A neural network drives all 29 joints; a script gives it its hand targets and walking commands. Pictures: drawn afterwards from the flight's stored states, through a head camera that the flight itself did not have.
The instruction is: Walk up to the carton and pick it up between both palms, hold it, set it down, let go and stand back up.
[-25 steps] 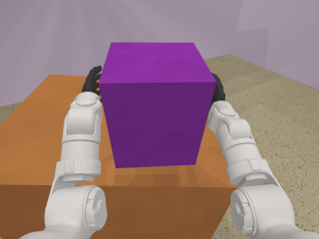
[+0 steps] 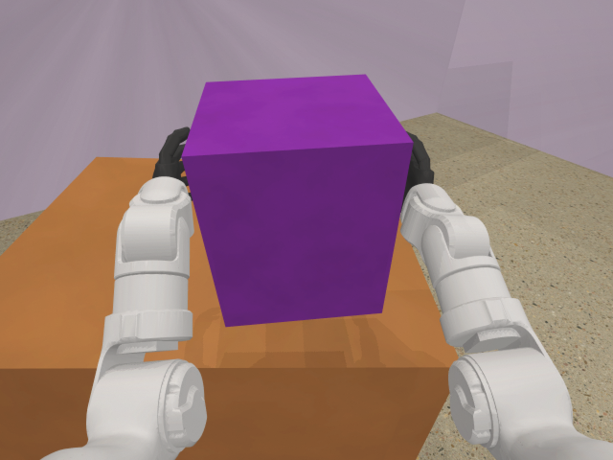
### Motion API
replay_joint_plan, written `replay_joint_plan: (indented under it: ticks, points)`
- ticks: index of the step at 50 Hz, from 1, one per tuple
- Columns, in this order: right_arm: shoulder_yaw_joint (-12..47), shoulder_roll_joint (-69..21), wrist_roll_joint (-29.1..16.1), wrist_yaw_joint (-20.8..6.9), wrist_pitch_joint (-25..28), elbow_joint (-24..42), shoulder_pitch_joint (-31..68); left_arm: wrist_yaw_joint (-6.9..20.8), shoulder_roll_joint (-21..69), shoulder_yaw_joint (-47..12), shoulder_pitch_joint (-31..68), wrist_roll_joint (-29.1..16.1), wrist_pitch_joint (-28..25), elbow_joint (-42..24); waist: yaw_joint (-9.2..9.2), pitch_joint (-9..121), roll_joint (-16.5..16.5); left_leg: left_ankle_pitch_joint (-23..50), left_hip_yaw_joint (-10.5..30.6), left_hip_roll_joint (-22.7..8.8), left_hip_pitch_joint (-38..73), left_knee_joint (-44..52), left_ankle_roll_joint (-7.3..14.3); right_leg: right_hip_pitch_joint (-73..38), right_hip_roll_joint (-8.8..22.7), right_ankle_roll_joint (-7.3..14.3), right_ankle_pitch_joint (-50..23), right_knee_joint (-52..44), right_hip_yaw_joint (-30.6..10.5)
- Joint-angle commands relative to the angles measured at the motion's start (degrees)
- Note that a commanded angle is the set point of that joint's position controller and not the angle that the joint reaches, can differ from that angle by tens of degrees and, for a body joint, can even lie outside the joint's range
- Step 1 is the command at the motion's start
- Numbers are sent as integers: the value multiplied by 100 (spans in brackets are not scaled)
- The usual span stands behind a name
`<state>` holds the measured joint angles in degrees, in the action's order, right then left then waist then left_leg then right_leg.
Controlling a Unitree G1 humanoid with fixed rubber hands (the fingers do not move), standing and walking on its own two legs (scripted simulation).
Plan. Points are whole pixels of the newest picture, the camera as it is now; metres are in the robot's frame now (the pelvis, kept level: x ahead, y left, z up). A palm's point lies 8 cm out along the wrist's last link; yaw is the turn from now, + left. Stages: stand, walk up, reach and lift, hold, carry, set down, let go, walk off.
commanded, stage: reach and lift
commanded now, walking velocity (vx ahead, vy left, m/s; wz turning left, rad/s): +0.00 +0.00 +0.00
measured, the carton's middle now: (295, 200) +0.40 -0.02 +0.22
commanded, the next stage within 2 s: hold in 0.04 s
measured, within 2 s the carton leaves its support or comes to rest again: neither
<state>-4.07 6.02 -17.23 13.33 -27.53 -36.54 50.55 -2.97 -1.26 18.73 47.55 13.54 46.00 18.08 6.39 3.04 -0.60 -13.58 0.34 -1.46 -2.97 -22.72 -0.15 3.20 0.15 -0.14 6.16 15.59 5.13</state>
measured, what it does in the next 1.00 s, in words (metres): stands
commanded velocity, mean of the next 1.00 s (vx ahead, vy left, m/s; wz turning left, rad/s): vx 0.00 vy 0.00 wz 0.00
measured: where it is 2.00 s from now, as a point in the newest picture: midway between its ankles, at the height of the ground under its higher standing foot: outside the picture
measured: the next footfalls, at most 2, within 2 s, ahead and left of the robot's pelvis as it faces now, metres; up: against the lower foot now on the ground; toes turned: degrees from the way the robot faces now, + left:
none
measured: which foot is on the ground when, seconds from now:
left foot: down 0.00-1.00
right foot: down 0.00-1.00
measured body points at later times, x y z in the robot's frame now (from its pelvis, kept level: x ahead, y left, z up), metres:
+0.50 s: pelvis -0.01 -0.01 +0.00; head -0.09 +0.01 +0.44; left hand +0.38 +0.16 +0.28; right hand +0.38 -0.15 +0.28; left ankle -0.01 +0.11 -0.75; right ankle +0.03 -0.12 -0.75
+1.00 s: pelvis +0.00 -0.01 +0.00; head -0.08 +0.00 +0.44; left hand +0.39 +0.15 +0.28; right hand +0.38 -0.15 +0.28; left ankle -0.01 +0.11 -0.75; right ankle +0.03 -0.12 -0.75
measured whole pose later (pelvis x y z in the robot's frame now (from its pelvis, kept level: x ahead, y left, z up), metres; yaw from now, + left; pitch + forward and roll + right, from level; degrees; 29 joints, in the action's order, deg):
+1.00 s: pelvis +0.00 -0.01 +0.00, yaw +1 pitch -5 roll -2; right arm -2.1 7.8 -20.5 16.9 -34.9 -38.5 57.1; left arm -1.5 -4.0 20.8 52.6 12.0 49.6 22.2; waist 4.9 6.5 0.5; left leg -13.4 1.7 -1.9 -5.7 -23.8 -0.8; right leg 5.4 -0.3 0.5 6.3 16.4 6.2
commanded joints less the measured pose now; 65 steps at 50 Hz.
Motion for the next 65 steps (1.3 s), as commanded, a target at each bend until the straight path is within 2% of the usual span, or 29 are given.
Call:
replay_joint_plan:
  ticks: [1, 4, 7, 10, 15, 21, 28, 36, 49, 65]
  points:
    - [1999, -3734, -661, -639, 147, 1617, 5457, 819, 3501, -2694, 4802, -1060, -474, -604, 47, 2503, 298, 1523, 80, 399, -258, 359, -282, -1397, -461, -161, -1291, 171, -298]
    - [2093, -3813, -811, -649, 101, 1645, 5625, 780, 3478, -2663, 4926, -1104, -458, -633, -61, 2704, 316, 1710, 96, 391, -240, 291, -266, -1449, -489, -150, -1376, 201, -316]
    - [2363, -3900, -1127, -606, -3, 1910, 5767, 718, 3403, -2671, 4930, -1137, -352, -850, -247, 2947, 317, 2127, 99, 389, -118, 148, -232, -1535, -539, -147, -1557, 249, -340]
    - [2379, -3842, -1269, -556, -158, 1919, 5771, 716, 3308, -2583, 4906, -1093, -184, -869, -312, 2739, 284, 1993, 56, 387, -151, 180, -200, -1440, -548, -155, -1300, 211, -355]
    - [1892, -3843, -1056, -572, -365, 1445, 5859, 850, 3333, -2454, 5265, -1110, -93, -528, -158, 2268, 304, 976, 14, 387, -641, 457, -200, -1259, -465, -140, -606, 118, -407]
    - [1646, -3894, -968, -553, -499, 1141, 6013, 934, 3302, -2309, 5615, -1210, -195, -231, -34, 2413, 385, 717, 84, 416, -929, 500, -246, -1409, -427, -120, -781, 179, -422]
    - [1650, -3877, -1033, -529, -533, 1094, 6084, 986, 3180, -2077, 5632, -1164, -254, -53, -86, 2559, 361, 859, 143, 431, -1007, 488, -241, -1572, -440, -125, -897, 219, -384]
    - [1837, -3954, -1210, -493, -544, 1389, 6136, 954, 3140, -2089, 5639, -1189, -269, -218, -156, 2728, 304, 1166, 151, 464, -853, 376, -228, -1559, -466, -172, -1053, 242, -362]
    - [1958, -3939, -1279, -392, -630, 1719, 5986, 967, 3151, -2264, 5491, -1213, -175, -528, -87, 2731, 321, 1328, 146, 484, -705, 307, -265, -1574, -458, -204, -1260, 264, -370]
    - [1935, -3833, -1239, -417, -662, 1690, 5920, 1017, 3187, -2282, 5405, -1149, -95, -579, -89, 2613, 388, 1423, 144, 436, -682, 336, -313, -1580, -491, -157, -1201, 259, -359]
